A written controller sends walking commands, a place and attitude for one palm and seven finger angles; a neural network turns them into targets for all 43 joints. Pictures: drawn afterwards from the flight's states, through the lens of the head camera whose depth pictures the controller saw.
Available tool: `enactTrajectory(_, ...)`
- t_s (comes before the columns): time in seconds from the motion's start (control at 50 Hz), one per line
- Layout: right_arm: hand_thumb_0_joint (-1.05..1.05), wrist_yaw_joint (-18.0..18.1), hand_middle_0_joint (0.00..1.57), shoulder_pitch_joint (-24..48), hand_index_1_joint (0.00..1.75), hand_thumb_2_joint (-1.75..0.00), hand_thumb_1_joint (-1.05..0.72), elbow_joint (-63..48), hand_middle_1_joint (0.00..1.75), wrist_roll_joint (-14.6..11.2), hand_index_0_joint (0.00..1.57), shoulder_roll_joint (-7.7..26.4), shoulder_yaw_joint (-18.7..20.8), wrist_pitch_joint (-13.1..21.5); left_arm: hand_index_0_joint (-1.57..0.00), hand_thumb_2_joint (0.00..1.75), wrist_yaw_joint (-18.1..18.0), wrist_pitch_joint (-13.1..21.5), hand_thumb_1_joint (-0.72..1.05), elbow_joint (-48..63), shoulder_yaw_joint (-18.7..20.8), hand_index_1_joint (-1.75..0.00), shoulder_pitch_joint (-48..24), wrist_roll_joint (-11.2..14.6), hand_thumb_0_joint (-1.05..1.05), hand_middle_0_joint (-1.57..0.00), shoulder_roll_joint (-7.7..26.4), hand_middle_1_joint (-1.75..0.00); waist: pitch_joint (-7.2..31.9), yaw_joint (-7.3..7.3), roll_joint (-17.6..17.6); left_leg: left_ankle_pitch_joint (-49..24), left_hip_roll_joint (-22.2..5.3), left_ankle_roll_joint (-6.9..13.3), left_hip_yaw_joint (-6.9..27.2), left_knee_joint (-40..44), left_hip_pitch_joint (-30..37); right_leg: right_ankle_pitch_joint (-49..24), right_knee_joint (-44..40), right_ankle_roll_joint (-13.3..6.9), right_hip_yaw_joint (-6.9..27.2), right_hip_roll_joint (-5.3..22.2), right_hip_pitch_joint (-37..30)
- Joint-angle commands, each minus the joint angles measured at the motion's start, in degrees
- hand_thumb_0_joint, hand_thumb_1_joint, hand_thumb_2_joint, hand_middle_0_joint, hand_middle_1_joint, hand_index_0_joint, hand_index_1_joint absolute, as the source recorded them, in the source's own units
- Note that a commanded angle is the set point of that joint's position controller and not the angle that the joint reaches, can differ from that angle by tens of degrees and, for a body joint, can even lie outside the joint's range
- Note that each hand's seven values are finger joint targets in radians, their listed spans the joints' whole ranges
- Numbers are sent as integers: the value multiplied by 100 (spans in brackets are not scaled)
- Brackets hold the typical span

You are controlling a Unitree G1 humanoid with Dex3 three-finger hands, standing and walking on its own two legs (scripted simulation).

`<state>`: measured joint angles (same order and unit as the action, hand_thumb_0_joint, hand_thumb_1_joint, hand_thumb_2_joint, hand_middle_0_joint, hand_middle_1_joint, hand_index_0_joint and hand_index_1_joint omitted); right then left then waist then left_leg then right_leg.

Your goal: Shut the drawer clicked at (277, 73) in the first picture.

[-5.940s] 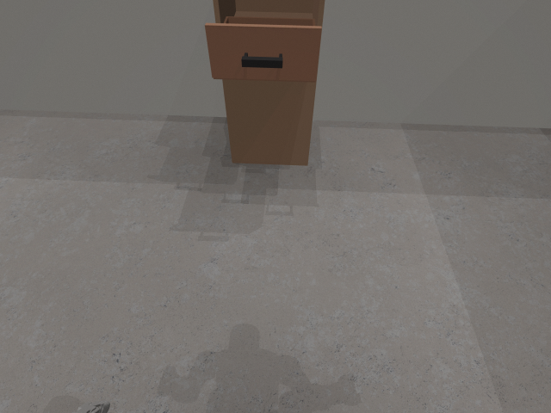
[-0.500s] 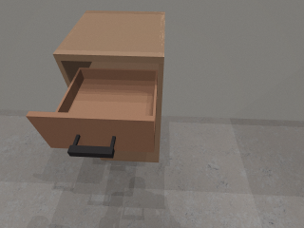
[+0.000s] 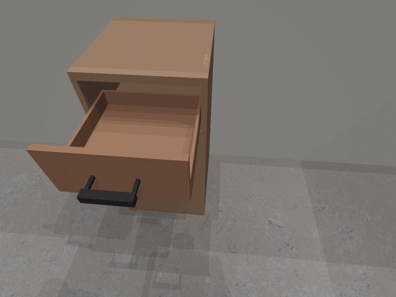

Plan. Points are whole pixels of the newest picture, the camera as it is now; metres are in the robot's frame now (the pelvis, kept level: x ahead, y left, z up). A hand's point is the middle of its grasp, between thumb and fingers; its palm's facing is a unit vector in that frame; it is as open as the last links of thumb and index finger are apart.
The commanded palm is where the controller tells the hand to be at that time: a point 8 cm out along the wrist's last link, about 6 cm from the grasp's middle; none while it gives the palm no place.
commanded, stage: look again from close up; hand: left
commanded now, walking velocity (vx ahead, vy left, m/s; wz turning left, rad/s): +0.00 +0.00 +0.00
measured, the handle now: (111, 189) +0.36 +0.24 -0.03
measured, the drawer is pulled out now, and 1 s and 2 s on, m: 0.29 0.29 0.29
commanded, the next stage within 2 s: raise the hand and make a fist in 0.60 s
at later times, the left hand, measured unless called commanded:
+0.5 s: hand out of the picture +0.02 +0.24 -0.18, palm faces +0.00 -0.97 -0.23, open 7.4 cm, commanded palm none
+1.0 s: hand (92, 259) +0.19 +0.22 -0.01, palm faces +0.01 -1.00 -0.06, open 6.6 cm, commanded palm +0.12 +0.29 -0.04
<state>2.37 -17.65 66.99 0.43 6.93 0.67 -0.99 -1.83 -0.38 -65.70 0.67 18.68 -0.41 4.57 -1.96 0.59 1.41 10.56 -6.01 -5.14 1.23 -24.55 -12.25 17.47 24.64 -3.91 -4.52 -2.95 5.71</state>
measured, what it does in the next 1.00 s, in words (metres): stands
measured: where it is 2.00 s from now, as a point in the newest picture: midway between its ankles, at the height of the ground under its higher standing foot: outside the picture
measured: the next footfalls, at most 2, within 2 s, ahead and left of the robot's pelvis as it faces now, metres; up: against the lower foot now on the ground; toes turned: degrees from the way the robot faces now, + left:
none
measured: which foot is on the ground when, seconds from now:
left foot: down 0.00-1.00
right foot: down 0.00-1.00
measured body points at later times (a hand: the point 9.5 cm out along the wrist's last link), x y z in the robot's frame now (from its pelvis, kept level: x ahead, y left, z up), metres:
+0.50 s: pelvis +0.01 +0.05 +0.00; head +0.01 +0.05 +0.45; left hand +0.02 +0.29 -0.16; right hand +0.04 -0.18 -0.16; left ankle +0.01 +0.15 -0.74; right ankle -0.04 -0.07 -0.74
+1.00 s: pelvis -0.02 +0.03 -0.04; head +0.00 +0.04 +0.41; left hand +0.19 +0.27 +0.00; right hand +0.15 -0.22 -0.11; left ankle +0.01 +0.15 -0.74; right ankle -0.04 -0.07 -0.74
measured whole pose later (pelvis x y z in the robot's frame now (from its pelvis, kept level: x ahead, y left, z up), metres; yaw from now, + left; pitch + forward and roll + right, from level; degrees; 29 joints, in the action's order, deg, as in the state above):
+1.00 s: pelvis -0.02 +0.03 -0.04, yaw -1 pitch +9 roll +1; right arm 0.1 -9.9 37.9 -1.0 12.6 3.4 12.8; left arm 15.4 27.4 -9.3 11.4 22.1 13.2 11.4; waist 7.8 2.2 -0.8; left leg 21.6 -1.0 0.5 -2.9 -49.5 -37.3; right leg 27.0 51.1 -1.5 -2.4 0.5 33.5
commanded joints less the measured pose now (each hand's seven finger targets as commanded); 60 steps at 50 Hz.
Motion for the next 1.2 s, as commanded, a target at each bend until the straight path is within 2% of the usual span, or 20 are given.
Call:
enactTrajectory(0.0, 0, 48, 20, -338, 30, -90, -90, -144, 30, 22, 20, 375, 72, 101, -20, 90, -39, 120, 90, 156, 142, -30, 395, 8, 0, -20, 715, -30, -343, -17, -156, -786, 15, 376, -124, 39, 287, -1096, -819, 149, 732, 885, 714)
enactTrajectory(0.04, 0, 55, 20, -304, 30, -90, -90, -170, 30, 12, 20, 401, 70, 109, -20, 90, -42, 119, 90, 155, 138, -30, 427, -2, 0, -20, 723, -30, -303, -32, -256, -845, -2, 389, -120, 51, 353, -1312, -762, 160, 697, 869, 658)
enactTrajectory(0.06, 0, -16, 20, 604, 30, -90, -90, -695, 30, -9, 20, 494, 59, 240, -20, 90, -284, 368, 90, 11, 153, -30, 1087, -100, 0, -20, 907, -30, -522, -474, -863, 187, 230, 280, -445, -1693, -808, -5566, -713, 880, 1586, 1433, 411)
enactTrajectory(0.08, 0, -57, 20, 138, 30, -90, -90, -906, 30, 14, 20, 291, 73, 164, -20, 90, -265, 449, 90, 269, 130, -30, 890, -126, 0, -20, 1080, -30, -114, 39, -599, 894, 335, 493, 4, -2089, -983, -6313, -301, 747, 1283, 1741, 70)
enactTrajectory(0.14, 0, -134, 20, 47, 30, -90, -90, -985, 30, -22, 20, 221, 47, 207, -20, 90, -202, 418, 90, 601, 123, -30, 511, -136, 0, -20, 1060, -30, 409, -8, -567, 940, 368, 530, -442, -1504, -715, -5139, 77, -274, 819, 1427, -233)
enactTrajectory(0.18, 0, -105, 20, -229, 30, -90, -90, -957, 30, -25, 20, 323, 41, 226, -20, 90, -197, 347, 90, 706, 73, -30, 366, -95, 0, -20, 1000, -30, 440, 144, -813, 303, 397, 574, -410, -566, -39, -3654, 275, -180, 732, 1201, 193)
enactTrajectory(0.28, 0, -50, 20, -20, 30, -90, -90, -957, 30, 30, 20, 804, 8, 259, -20, 90, -148, 99, 90, 706, -3, -30, 478, -76, 0, -20, 848, -30, -424, -151, 750, -782, -268, 1004, 557, 138, -460, 99, 186, 191, 409, 507, 662)
enactTrajectory(0.32, 0, -64, 20, 92, 30, -90, -90, -1038, 30, 23, 20, 827, 3, 236, -20, 90, -110, 92, 90, 690, -27, -30, 425, -76, 0, -20, 887, -30, -565, -144, 79, 26, -92, 929, 449, 228, -572, 9, -16, 169, 530, 593, 703)
enactTrajectory(0.42, 0, -88, 20, 70, 30, -90, -90, -966, 30, 30, 20, 931, -29, 258, -20, 90, -59, 92, 90, 721, -48, -30, 268, -65, 0, -20, 1041, -30, -317, -112, -7, 121, -38, 894, 421, 439, -260, -131, -73, 225, 545, 702, 647)
enactTrajectory(0.66, 0, -70, 20, 62, 30, -90, -90, -645, 30, 9, 20, 961, -69, 300, -20, 90, -62, 107, 90, 567, -58, -30, 190, -34, 0, -20, 1188, -30, 44, -120, -148, -1275, 14, 841, 183, 199, 310, -963, -61, 286, 582, 860, 442)
enactTrajectory(0.68, 0, -99, 20, 272, 30, -90, -90, -989, 30, -40, 20, 1138, -42, 305, -20, 90, -276, 233, 90, 473, -76, -30, 399, -114, 0, -20, 1147, -30, -239, -121, -336, -2584, -116, 695, 200, -787, 8, -2286, -178, 342, 811, 1001, 747)
enactTrajectory(0.7, 0, 90, 20, -29, 30, -90, -90, -2792, 30, -293, 20, 1927, 284, 1135, -22, 90, -275, 1344, 90, 9328, 1086, -32, -3617, 917, 0, -22, 2740, -32, 2700, 529, 710, -2974, 387, 545, 222, -257, 1834, -2554, 406, 226, 108, 443, 731)
enactTrajectory(0.72, 0, 285, 20, 467, 30, -90, -90, -2529, 30, -205, 20, 1364, 12, 1717, -24, 90, -439, 1058, 90, 8003, 845, -34, -861, 484, 0, -24, 2260, -34, 2749, -71, 1507, -3696, 34, 562, 336, 1, 2539, -1002, 1129, 183, 73, 294, 1143)
enactTrajectory(0.74, 0, 232, 20, 555, 30, -90, -90, -2446, 30, -278, 20, 1104, 122, 1882, -26, 90, -599, 340, 90, 7072, 70, -37, 734, 683, 0, -26, 910, -37, 1865, 96, 1251, -3492, 161, 329, 305, 148, 1637, 3, 1439, 257, -58, 275, 1571)
enactTrajectory(0.78, 0, 145, 20, 511, 30, -90, -90, -2572, 30, -214, 20, 1326, 319, 1881, -30, 90, -362, 512, 90, 6966, 314, -41, 134, 847, 0, -30, 831, -41, 387, 236, 181, -1912, 280, 460, 280, -309, 288, 70, 907, 305, -122, 311, 2007)
enactTrajectory(0.82, 0, 85, 20, 688, 30, -90, -90, -2934, 30, -79, 20, 1397, 418, 1819, -34, 90, 62, 1156, 90, 6179, 944, -45, 1139, 948, 0, -34, 1003, -45, 333, 38, -726, -576, 495, 515, 141, -908, -756, -291, 724, 262, -270, 245, 2174)
enactTrajectory(0.88, 0, -97, 20, 1029, 30, -90, -90, -3411, 30, -77, 20, 1346, 549, 1639, -40, 90, 1118, 2290, 90, 5410, 1174, -52, 2493, 1207, 0, -40, 690, -52, 926, -360, -1436, -1142, 545, 446, -106, -1812, -1620, -1228, 1855, 252, -303, 149, 2508)
enactTrajectory(0.98, 0, -217, 20, 1363, 30, -90, -90, -4310, 30, -236, 20, 1440, 585, 1703, -50, 90, 2685, 3468, 90, 6038, 1862, -62, 1659, 1846, 0, -50, 1543, -62, 1690, -395, -268, 89, 708, 521, -312, -2774, -2636, -493, 2522, 232, 351, 324, 3011)
enactTrajectory(1.04, 0, -19, 20, 1236, 30, -90, -90, -4568, 30, -324, 20, 1425, 514, 1681, -56, 90, 2659, 3227, 90, 6912, 2229, -69, 413, 2230, 0, -56, 1990, -69, 1601, -197, -1, 1176, 697, 577, -243, -3010, -3062, 1457, 2158, 301, 820, 334, 3409)
enactTrajectory(1.18, 0, 289, 20, 769, 30, -90, -90, -4224, 30, -284, 20, 1399, 312, 1857, -70, 90, 2540, 3283, 90, 7824, 1551, -84, -621, 1984, 0, -70, 1958, -84, 1511, 370, 329, 972, 493, 742, -18, -3427, -2924, 1004, 1984, 412, 1123, 338, 3654)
